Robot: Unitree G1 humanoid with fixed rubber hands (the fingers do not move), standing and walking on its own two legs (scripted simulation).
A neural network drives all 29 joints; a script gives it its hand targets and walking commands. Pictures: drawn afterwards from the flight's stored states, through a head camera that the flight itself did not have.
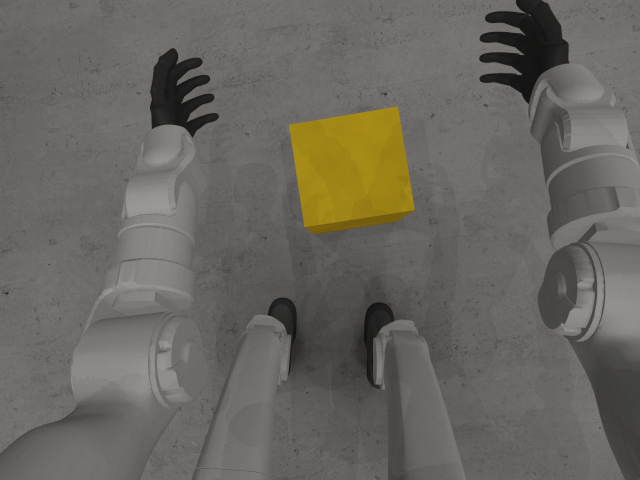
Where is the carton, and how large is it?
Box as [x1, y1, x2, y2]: [289, 107, 414, 233]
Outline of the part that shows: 397,107 289,125 304,226 311,232 320,233 396,221 414,209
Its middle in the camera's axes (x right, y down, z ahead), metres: +0.07 -0.13 +0.86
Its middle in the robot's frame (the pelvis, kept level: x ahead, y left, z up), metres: +0.52 -0.01 -0.53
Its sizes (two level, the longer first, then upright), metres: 0.210 0.200 0.250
